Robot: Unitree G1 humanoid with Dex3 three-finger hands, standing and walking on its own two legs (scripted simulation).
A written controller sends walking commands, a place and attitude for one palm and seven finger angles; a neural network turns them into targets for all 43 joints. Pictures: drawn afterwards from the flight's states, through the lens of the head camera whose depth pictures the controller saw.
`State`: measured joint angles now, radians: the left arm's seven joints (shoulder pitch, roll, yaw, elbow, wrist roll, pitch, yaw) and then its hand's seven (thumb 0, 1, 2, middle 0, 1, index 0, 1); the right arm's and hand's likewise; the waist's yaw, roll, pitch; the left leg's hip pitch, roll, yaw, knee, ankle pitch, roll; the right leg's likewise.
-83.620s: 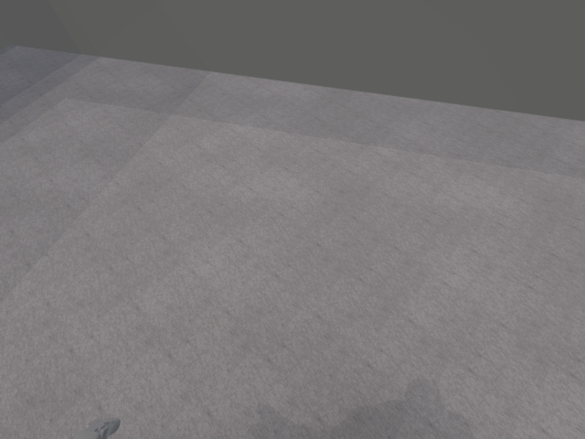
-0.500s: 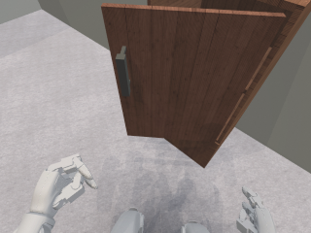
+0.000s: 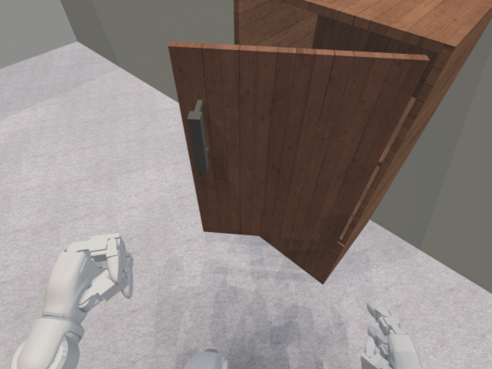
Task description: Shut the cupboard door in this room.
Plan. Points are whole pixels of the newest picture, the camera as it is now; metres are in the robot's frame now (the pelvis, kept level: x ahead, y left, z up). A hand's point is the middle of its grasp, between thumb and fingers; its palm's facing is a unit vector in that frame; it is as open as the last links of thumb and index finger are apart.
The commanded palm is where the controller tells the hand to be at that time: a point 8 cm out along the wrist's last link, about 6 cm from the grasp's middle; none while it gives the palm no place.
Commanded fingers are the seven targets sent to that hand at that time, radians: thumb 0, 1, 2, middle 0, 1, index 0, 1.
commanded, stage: raise the hand and make a fist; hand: left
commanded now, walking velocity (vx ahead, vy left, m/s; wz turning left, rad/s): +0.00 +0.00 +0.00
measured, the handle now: (200, 137) +0.53 +0.14 +0.07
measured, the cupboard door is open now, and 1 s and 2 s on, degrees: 36 36 36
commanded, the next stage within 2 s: bring the fist close to the handle in 0.34 s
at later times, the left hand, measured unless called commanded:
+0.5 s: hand (145, 287) +0.22 +0.16 +0.06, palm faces -0.05 -1.00 -0.04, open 3.1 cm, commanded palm +0.22 +0.22 +0.07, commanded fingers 0.00 0.90 0.90 -1.30 -1.50 -1.30 -1.50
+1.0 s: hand (179, 213) +0.34 +0.14 +0.08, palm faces -0.04 -1.00 -0.04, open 3.1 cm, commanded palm +0.32 +0.19 +0.07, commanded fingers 0.00 0.90 0.90 -1.30 -1.50 -1.30 -1.50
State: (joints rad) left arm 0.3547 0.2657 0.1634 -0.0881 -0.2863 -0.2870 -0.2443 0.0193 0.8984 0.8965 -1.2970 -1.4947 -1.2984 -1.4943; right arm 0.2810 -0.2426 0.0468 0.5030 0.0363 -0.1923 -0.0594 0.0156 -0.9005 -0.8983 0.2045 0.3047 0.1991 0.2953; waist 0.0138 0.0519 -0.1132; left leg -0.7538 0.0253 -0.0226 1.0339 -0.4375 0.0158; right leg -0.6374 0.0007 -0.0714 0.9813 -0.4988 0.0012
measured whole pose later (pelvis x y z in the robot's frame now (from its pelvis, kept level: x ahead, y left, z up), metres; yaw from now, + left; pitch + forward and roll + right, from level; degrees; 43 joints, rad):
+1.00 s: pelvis +0.00 -0.01 +0.00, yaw -1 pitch +11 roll -1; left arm -0.10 0.22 0.11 0.29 -0.21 -0.28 -0.14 0.02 0.90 0.90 -1.30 -1.50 -1.30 -1.50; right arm 0.28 -0.26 0.02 0.59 0.03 -0.15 -0.04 0.02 -0.90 -0.90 0.20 0.30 0.20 0.30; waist -0.02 0.04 -0.11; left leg -0.77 0.03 0.00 1.00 -0.42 0.00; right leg -0.68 0.00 -0.04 0.99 -0.50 -0.01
